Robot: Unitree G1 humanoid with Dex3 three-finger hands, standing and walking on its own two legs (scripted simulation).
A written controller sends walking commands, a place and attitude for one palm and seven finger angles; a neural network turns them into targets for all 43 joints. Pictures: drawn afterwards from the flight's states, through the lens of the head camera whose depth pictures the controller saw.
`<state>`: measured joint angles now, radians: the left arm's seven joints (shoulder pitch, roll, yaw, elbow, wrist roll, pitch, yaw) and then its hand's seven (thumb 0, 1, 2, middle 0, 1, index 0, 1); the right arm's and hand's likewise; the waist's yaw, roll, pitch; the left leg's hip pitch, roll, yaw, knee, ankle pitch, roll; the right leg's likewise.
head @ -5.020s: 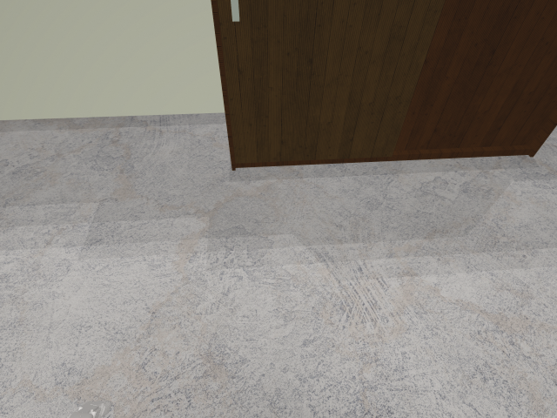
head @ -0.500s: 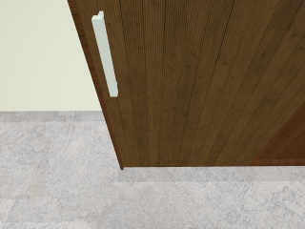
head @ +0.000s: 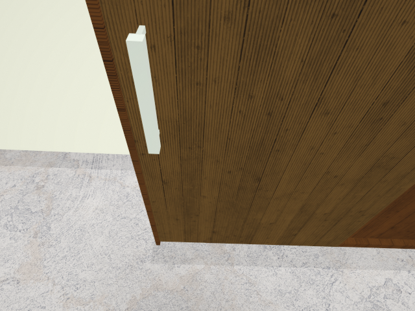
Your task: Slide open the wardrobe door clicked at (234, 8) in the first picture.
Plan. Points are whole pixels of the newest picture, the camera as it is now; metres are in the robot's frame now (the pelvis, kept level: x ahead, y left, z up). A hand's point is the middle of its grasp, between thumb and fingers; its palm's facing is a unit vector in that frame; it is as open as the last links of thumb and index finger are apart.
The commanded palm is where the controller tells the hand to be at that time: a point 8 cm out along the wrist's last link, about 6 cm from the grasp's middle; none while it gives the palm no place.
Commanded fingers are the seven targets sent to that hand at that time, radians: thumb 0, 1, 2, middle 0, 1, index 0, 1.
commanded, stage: come to a stop and stand still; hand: left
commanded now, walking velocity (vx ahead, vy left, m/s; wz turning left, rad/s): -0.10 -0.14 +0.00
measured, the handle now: (149, 98) +0.48 +0.17 +0.15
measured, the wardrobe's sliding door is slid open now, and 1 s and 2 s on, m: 0.00 0.00 0.00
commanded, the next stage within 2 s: look again from close up in 1.18 s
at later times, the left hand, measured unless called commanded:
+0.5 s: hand out of the picture -0.02 +0.13 -0.17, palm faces +0.04 -0.98 -0.20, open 7.3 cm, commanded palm none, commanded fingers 0.00 0.90 0.90 -0.20 -0.30 -0.20 -0.30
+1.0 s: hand out of the picture -0.05 +0.17 -0.17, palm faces +0.01 -0.98 -0.22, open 7.4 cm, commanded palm none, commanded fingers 0.00 0.90 0.90 -0.20 -0.30 -0.20 -0.30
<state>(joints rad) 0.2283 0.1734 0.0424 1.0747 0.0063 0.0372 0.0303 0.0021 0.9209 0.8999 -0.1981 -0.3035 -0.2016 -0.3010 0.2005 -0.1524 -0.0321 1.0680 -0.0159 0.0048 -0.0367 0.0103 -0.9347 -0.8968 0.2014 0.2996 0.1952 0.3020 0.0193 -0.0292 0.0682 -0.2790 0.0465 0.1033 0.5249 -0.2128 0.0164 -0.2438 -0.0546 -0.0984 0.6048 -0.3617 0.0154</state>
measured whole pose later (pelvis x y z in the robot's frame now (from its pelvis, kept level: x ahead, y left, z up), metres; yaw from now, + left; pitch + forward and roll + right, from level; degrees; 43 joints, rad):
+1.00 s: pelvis -0.07 -0.01 +0.00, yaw -1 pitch -2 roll +0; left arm 0.29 0.15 0.00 1.07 0.01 -0.01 0.03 0.01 0.91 0.90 -0.20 -0.30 -0.20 -0.30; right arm 0.34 -0.14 0.01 1.05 -0.02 -0.01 -0.02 0.01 -0.91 -0.90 0.20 0.30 0.20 0.30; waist -0.01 0.03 0.01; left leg -0.22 -0.01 0.06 0.49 -0.24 0.03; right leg -0.25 -0.05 -0.05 0.51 -0.23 0.01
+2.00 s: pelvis -0.04 -0.03 +0.01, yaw -2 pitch -1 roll +0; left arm 0.23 0.18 0.00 1.10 0.01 -0.02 0.02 0.01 0.91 0.90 -0.20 -0.30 -0.20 -0.30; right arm 0.24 -0.17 0.01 1.12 -0.02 -0.02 -0.02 0.00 -0.91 -0.90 0.20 0.30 0.20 0.30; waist 0.00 0.00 0.05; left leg -0.14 0.01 0.06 0.42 -0.25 0.00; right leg -0.18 -0.03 -0.05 0.44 -0.24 0.00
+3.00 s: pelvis -0.07 -0.03 -0.06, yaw +2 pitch +9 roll -3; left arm 0.42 0.23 0.19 -0.06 -0.27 -0.42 -0.25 0.02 0.40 0.69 -0.23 -0.63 -0.24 -0.62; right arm 0.19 -0.23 0.02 0.53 0.02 -0.23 -0.06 0.01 -0.90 -0.90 0.20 0.30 0.20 0.30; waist 0.04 0.01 -0.09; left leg -0.75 0.04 -0.04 1.08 -0.50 -0.01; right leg -0.71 -0.03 -0.14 1.01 -0.47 -0.02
